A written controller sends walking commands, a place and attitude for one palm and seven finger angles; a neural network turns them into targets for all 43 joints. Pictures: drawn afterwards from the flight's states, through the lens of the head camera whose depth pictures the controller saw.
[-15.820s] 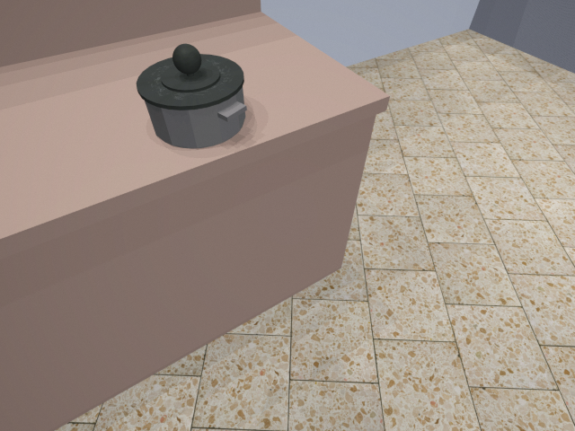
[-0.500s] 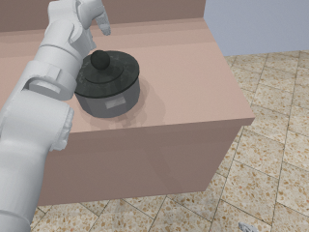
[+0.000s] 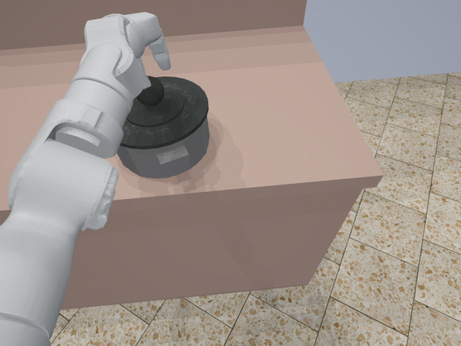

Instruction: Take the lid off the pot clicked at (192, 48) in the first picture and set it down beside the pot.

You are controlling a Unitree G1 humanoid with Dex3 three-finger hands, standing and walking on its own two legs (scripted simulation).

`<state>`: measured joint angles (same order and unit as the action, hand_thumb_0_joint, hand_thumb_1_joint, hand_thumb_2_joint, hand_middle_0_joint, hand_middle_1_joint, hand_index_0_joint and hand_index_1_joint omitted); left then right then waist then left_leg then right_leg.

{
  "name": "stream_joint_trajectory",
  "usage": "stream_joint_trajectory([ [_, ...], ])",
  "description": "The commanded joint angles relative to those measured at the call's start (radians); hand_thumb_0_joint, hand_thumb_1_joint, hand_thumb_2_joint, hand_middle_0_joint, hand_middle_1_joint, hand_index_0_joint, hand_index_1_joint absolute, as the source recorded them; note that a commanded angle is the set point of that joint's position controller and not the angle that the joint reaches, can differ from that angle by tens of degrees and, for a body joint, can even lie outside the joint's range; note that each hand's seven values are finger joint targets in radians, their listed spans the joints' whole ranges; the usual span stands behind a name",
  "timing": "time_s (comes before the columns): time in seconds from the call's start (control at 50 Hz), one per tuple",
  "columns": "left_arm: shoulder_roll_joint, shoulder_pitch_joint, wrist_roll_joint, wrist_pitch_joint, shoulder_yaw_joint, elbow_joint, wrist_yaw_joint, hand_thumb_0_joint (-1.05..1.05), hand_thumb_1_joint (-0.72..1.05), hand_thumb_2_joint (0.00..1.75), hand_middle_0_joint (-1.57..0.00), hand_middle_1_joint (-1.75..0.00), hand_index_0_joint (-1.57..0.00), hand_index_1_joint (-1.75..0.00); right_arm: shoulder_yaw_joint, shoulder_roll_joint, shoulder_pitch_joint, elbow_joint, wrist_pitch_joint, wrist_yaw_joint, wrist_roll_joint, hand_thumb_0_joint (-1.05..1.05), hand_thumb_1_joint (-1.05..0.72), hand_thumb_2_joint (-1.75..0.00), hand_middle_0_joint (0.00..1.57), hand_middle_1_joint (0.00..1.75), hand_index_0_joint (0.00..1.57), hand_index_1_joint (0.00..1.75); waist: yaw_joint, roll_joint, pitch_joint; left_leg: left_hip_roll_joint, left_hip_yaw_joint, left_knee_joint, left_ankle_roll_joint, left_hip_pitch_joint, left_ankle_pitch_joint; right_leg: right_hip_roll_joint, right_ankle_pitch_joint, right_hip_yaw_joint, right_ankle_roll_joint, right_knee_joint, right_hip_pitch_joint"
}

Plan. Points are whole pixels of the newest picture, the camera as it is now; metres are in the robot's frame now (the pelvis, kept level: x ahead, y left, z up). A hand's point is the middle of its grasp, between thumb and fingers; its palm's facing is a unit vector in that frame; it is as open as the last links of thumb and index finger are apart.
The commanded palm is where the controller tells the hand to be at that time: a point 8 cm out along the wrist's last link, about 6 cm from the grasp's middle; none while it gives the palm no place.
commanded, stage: lower the open fingers around the knob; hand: left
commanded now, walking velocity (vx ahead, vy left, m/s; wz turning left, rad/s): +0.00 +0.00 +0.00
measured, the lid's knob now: (149, 91) +0.53 +0.13 +0.17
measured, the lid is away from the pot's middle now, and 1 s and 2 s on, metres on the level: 0.00 0.01 0.01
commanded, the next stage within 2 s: close the fingers and squeeze the knob in 0.72 s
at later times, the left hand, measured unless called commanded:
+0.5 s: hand (147, 89) +0.49 +0.12 +0.20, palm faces -0.36 -0.07 -0.93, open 10.0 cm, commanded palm +0.49 +0.12 +0.25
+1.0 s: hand (152, 94) +0.50 +0.12 +0.18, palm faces -0.39 -0.09 -0.92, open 10.1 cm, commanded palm +0.49 +0.12 +0.25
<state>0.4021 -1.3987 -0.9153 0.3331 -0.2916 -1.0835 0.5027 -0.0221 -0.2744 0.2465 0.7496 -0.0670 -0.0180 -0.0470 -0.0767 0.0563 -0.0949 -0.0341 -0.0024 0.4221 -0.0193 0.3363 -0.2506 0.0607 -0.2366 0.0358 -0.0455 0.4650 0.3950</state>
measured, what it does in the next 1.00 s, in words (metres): stands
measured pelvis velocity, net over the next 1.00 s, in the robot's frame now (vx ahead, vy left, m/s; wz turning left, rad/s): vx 0.00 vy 0.00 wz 0.00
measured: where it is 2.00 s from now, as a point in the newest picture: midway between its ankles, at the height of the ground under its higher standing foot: outside the picture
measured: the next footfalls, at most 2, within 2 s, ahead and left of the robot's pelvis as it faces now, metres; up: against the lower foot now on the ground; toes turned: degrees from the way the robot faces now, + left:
none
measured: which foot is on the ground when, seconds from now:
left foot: down 0.00-1.00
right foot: down 0.00-1.00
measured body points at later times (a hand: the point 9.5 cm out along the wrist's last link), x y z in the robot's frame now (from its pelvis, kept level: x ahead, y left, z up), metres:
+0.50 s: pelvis +0.00 -0.01 +0.00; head +0.04 -0.03 +0.45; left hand +0.50 +0.12 +0.25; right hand +0.06 -0.27 -0.14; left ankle -0.03 +0.11 -0.74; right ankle -0.01 -0.15 -0.74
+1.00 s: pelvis +0.00 +0.00 +0.00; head +0.05 -0.03 +0.44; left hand +0.51 +0.12 +0.24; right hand +0.06 -0.27 -0.15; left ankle -0.03 +0.11 -0.74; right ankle -0.01 -0.15 -0.74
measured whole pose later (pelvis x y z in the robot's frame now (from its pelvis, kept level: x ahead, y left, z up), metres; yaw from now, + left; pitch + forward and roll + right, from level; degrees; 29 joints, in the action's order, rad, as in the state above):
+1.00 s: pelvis +0.00 +0.00 +0.00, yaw +0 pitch +11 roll +1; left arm 0.39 -1.34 -0.91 0.31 -0.29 -1.15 0.47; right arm -0.02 -0.28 0.26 0.77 -0.10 -0.03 -0.05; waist -0.10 0.06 -0.10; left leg -0.02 0.00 0.46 -0.01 0.37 -0.28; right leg 0.05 -0.26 0.04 -0.04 0.49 0.42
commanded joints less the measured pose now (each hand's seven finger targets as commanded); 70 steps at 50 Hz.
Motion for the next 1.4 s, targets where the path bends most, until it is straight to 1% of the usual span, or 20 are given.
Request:
stream_joint_trajectory([
  [0.0,0.200,-0.545,-0.028,0.004,0.049,0.157,-0.040,0.00,-0.40,1.74,-0.90,-0.08,-0.90,-0.08,0.034,-0.136,-0.003,-0.097,0.012,-0.001,0.003,0.00,-0.90,-0.90,0.20,0.30,0.20,0.30,-0.011,-0.115,-0.394,-0.025,0.005,0.021,-0.036,-0.219,0.468,-0.073,0.375,-0.075,0.065,-0.001,-0.141],
  [0.06,0.136,-0.580,0.004,-0.002,0.005,0.190,-0.044,0.00,-0.40,1.74,-0.90,-0.08,-0.90,-0.08,0.039,-0.134,-0.008,-0.099,0.013,-0.004,0.000,0.00,-0.90,-0.90,0.20,0.30,0.20,0.30,-0.024,-0.093,-0.375,-0.027,0.002,0.021,-0.038,-0.238,0.452,-0.077,0.355,-0.082,0.068,-0.009,-0.111],
  [0.14,0.197,-0.589,-0.016,-0.002,0.051,0.159,-0.048,0.00,-0.40,1.74,-0.90,-0.08,-0.90,-0.08,0.037,-0.127,0.005,-0.095,0.025,-0.012,0.005,0.00,-0.90,-0.90,0.20,0.30,0.20,0.30,-0.020,-0.114,-0.447,-0.032,0.002,0.030,-0.043,-0.240,0.445,-0.072,0.383,-0.068,0.063,0.009,-0.157],
  [0.16,0.219,-0.516,-0.006,0.003,0.075,0.118,-0.050,0.00,-0.40,1.74,-0.90,-0.08,-0.90,-0.08,0.040,-0.139,0.007,-0.090,0.015,-0.013,0.009,0.00,-0.90,-0.90,0.20,0.30,0.20,0.30,-0.010,-0.123,-0.430,-0.031,0.007,0.034,-0.043,-0.213,0.449,-0.073,0.399,-0.072,0.066,0.009,-0.168],
  [0.24,0.100,-0.527,-0.010,0.017,-0.023,0.076,-0.046,0.00,-0.40,1.74,-0.90,-0.08,-0.90,-0.08,0.035,-0.139,0.001,-0.079,-0.001,-0.010,-0.007,0.00,-0.90,-0.90,0.20,0.30,0.20,0.30,-0.045,-0.144,-0.309,-0.030,0.013,0.012,-0.042,-0.173,0.327,-0.079,0.308,-0.079,0.064,-0.012,-0.082],
  [0.32,0.155,-0.598,-0.011,-0.020,0.016,0.174,-0.051,0.00,-0.40,1.74,-0.90,-0.08,-0.90,-0.08,0.038,-0.127,0.000,-0.089,0.018,-0.014,0.007,0.00,-0.90,-0.90,0.20,0.30,0.20,0.30,-0.034,-0.066,-0.476,-0.029,-0.005,0.050,-0.040,-0.262,0.450,-0.075,0.377,-0.068,0.064,0.018,-0.128],
  [0.36,0.156,-0.523,0.003,-0.013,0.029,0.149,-0.046,0.00,-0.40,1.74,-0.90,-0.08,-0.90,-0.08,0.044,-0.134,0.017,-0.083,0.010,-0.011,0.010,0.00,-0.90,-0.90,0.20,0.30,0.20,0.30,-0.025,-0.070,-0.462,-0.028,-0.002,0.053,-0.039,-0.251,0.488,-0.076,0.405,-0.076,0.066,0.017,-0.140],
  [0.44,0.109,-0.486,0.005,0.009,-0.009,0.051,-0.041,0.00,-0.40,1.74,-0.90,-0.08,-0.90,-0.08,0.038,-0.142,0.016,-0.066,-0.011,-0.013,-0.004,0.00,-0.90,-0.90,0.20,0.30,0.20,0.30,-0.051,-0.162,-0.308,-0.032,0.018,0.020,-0.044,-0.153,0.313,-0.081,0.326,-0.083,0.063,-0.004,-0.092],
  [0.62,0.164,-0.549,0.001,-0.032,0.027,0.173,-0.054,0.00,-0.40,1.74,-0.90,-0.08,-0.90,-0.08,0.044,-0.133,0.022,-0.081,0.001,-0.014,0.008,0.00,-0.90,-0.90,0.20,0.30,0.20,0.30,-0.034,-0.075,-0.470,-0.027,0.002,0.056,-0.043,-0.236,0.447,-0.078,0.397,-0.072,0.062,0.026,-0.139],
  [0.72,0.167,-0.529,0.002,-0.012,0.020,0.052,-0.056,0.00,-0.40,1.74,-0.90,-0.08,-0.90,-0.08,0.041,-0.144,0.035,-0.055,-0.008,-0.023,-0.003,0.00,-0.90,-0.90,0.20,0.30,0.20,0.30,-0.057,-0.151,-0.336,-0.034,0.015,0.031,-0.050,-0.148,0.319,-0.084,0.343,-0.079,0.062,0.001,-0.106],
  [0.8,0.164,-0.595,-0.005,-0.041,0.013,0.164,-0.067,0.00,-0.40,1.74,-0.90,-0.08,-0.90,-0.08,0.042,-0.135,0.033,-0.070,0.008,-0.020,0.003,0.00,-0.90,-0.90,0.20,0.30,0.20,0.30,-0.046,-0.057,-0.457,-0.025,-0.001,0.054,-0.042,-0.233,0.449,-0.078,0.392,-0.073,0.064,0.025,-0.117],
  [0.82,0.165,-0.569,-0.012,-0.046,0.021,0.169,-0.071,0.00,-0.12,1.01,-0.52,-0.66,-0.52,-0.66,0.045,-0.130,0.037,-0.073,0.014,-0.017,0.007,0.00,-0.90,-0.90,0.20,0.30,0.20,0.30,-0.035,-0.034,-0.480,-0.021,-0.006,0.067,-0.039,-0.264,0.508,-0.078,0.405,-0.071,0.064,0.030,-0.114],
  [0.88,0.214,-0.457,-0.025,-0.037,0.068,0.094,-0.070,0.00,-0.09,1.02,-0.52,-0.72,-0.52,-0.72,0.043,-0.138,0.041,-0.068,-0.003,-0.013,0.007,0.00,-0.90,-0.90,0.20,0.30,0.20,0.30,-0.023,-0.081,-0.454,-0.020,0.000,0.074,-0.039,-0.219,0.533,-0.079,0.428,-0.074,0.064,0.035,-0.136],
  [0.94,0.202,-0.522,-0.015,-0.020,0.043,0.094,-0.069,0.00,-0.07,1.02,-0.52,-0.78,-0.52,-0.78,0.039,-0.139,0.033,-0.070,-0.011,-0.017,-0.004,0.00,-0.90,-0.90,0.20,0.30,0.20,0.30,-0.039,-0.134,-0.370,-0.028,0.018,0.037,-0.047,-0.154,0.392,-0.078,0.385,-0.077,0.063,0.013,-0.134],
  [0.98,0.230,-0.595,-0.007,-0.044,0.065,0.210,-0.080,0.00,-0.05,1.02,-0.52,-0.81,-0.52,-0.81,0.043,-0.135,0.026,-0.086,0.003,-0.018,0.000,0.00,-0.90,-0.90,0.20,0.30,0.20,0.30,-0.030,-0.083,-0.476,-0.022,0.004,0.054,-0.046,-0.230,0.483,-0.075,0.422,-0.069,0.062,0.028,-0.154],
  [1.04,0.200,-0.572,-0.016,-0.060,0.050,0.218,-0.080,0.00,-0.02,1.01,-0.53,-0.85,-0.53,-0.85,0.048,-0.124,0.036,-0.085,0.023,-0.018,0.008,0.00,-0.90,-0.90,0.20,0.30,0.20,0.30,-0.028,-0.053,-0.522,-0.015,-0.011,0.078,-0.040,-0.294,0.591,-0.077,0.445,-0.068,0.058,0.036,-0.139],
  [1.14,0.177,-0.449,-0.003,-0.007,0.043,0.055,-0.067,0.00,0.03,1.00,-0.55,-0.91,-0.55,-0.91,0.039,-0.142,0.032,-0.065,-0.013,-0.013,-0.004,0.00,-0.90,-0.90,0.20,0.30,0.20,0.30,-0.034,-0.164,-0.323,-0.025,0.021,0.033,-0.045,-0.148,0.389,-0.079,0.372,-0.082,0.061,0.009,-0.117],
  [1.26,0.153,-0.582,0.002,-0.039,0.014,0.208,-0.073,0.00,0.10,0.98,-0.57,-0.96,-0.57,-0.96,0.047,-0.131,0.021,-0.080,0.005,-0.018,0.004,0.00,-0.90,-0.90,0.20,0.30,0.20,0.30,-0.038,-0.069,-0.469,-0.019,-0.001,0.063,-0.042,-0.266,0.503,-0.075,0.409,-0.074,0.065,0.024,-0.121],
  [1.3,0.208,-0.526,-0.018,-0.032,0.059,0.121,-0.073,0.00,0.13,0.96,-0.59,-0.98,-0.59,-0.98,0.043,-0.134,0.028,-0.070,-0.001,-0.022,0.006,0.00,-0.90,-0.90,0.20,0.30,0.20,0.30,-0.034,-0.093,-0.450,-0.021,0.004,0.058,-0.042,-0.225,0.455,-0.076,0.392,-0.072,0.064,0.026,-0.131],
  [1.38,0.110,-0.554,0.003,-0.024,-0.018,0.094,-0.066,0.00,0.17,0.94,-0.61,-1.00,-0.61,-1.00,0.041,-0.132,0.021,-0.065,0.000,-0.023,-0.004,0.00,-0.90,-0.90,0.20,0.30,0.20,0.30,-0.059,-0.113,-0.363,-0.027,0.012,0.040,-0.046,-0.195,0.353,-0.079,0.336,-0.079,0.063,0.008,-0.084],
])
